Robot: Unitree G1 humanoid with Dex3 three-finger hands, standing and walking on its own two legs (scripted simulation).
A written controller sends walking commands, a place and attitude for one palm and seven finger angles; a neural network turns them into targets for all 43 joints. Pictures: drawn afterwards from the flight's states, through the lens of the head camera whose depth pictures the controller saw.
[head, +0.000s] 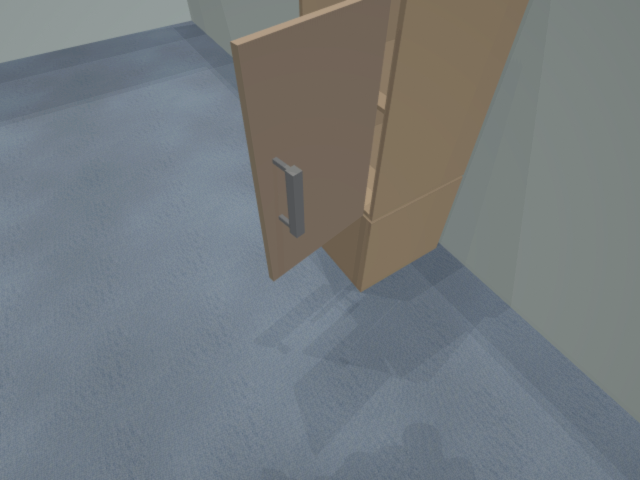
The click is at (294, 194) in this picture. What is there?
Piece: cupboard door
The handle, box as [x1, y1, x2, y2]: [272, 157, 304, 237]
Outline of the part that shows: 275,157 272,159 273,163 285,172 289,216 288,219 281,214 279,216 279,219 290,228 290,232 297,237 304,232 302,172 294,165 290,167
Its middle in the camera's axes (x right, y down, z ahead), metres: -0.07 -0.08 +0.78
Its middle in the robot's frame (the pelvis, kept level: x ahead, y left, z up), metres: +0.63 +0.10 -0.07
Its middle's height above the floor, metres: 0.71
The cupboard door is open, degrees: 100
